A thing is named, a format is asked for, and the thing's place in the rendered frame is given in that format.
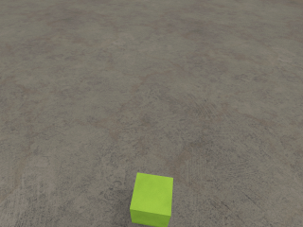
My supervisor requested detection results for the carton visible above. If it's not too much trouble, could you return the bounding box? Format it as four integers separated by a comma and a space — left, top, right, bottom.
130, 172, 173, 227

